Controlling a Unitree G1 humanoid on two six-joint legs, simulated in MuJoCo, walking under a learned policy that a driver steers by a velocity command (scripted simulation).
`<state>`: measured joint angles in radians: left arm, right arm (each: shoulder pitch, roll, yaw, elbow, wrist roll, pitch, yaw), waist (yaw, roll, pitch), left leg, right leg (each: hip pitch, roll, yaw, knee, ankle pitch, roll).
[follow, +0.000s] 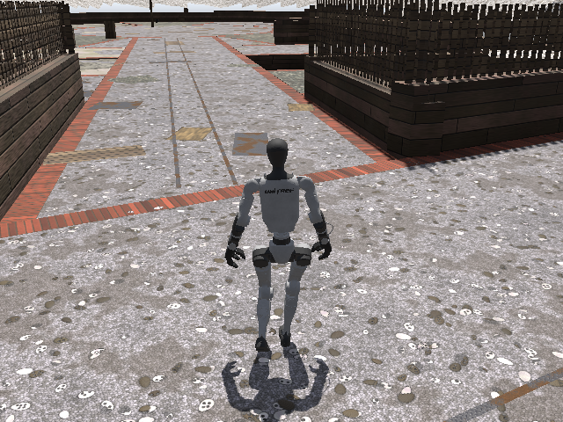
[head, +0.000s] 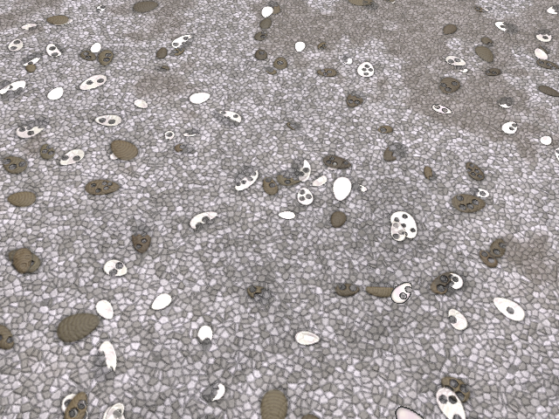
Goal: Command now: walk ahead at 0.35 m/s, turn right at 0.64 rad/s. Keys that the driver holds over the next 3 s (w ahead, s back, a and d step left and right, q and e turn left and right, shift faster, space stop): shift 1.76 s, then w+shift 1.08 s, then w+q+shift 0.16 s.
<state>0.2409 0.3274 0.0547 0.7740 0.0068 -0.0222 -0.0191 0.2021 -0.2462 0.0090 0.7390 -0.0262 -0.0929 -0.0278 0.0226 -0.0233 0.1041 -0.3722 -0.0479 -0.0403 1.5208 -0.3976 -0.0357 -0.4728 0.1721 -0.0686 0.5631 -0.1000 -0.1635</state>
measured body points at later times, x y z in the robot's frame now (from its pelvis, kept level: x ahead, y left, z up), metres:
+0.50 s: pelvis +0.18 +0.07 +0.03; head +0.20 +0.09 +0.48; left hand +0.33 +0.31 -0.10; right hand +0.25 -0.19 -0.08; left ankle +0.25 +0.16 -0.71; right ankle +0.12 -0.04 -0.68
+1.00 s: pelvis +0.19 +0.06 +0.03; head +0.19 +0.06 +0.48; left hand +0.27 +0.31 -0.11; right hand +0.22 -0.20 -0.11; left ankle +0.25 +0.16 -0.71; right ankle +0.13 -0.04 -0.71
